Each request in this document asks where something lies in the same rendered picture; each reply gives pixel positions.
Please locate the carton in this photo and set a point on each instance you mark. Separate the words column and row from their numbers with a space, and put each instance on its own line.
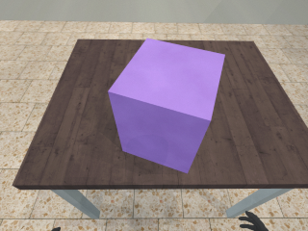
column 163, row 102

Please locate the robot right hand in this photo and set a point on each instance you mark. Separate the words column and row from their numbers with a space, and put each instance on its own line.
column 258, row 225

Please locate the table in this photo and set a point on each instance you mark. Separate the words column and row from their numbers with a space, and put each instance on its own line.
column 256, row 138

